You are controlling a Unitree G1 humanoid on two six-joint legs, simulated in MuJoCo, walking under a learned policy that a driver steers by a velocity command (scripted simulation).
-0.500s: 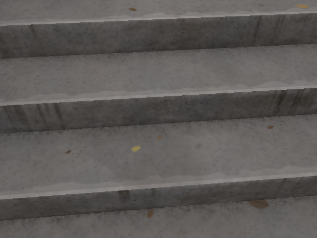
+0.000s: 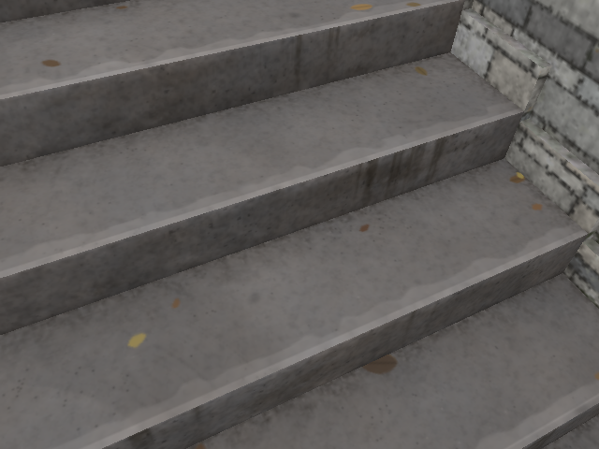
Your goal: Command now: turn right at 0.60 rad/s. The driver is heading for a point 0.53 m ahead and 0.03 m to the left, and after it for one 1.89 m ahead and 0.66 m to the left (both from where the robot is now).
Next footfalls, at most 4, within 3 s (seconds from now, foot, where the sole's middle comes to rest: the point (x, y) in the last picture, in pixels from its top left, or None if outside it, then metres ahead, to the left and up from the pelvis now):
0.32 right None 0.08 -0.19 -0.78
0.74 left None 0.39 -0.05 -0.63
1.22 right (393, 277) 0.78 -0.23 -0.48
1.80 left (298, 329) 0.65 -0.02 -0.48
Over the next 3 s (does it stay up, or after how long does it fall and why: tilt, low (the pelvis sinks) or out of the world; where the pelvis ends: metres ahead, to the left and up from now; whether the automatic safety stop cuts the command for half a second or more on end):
stays up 0.74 -0.11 0.29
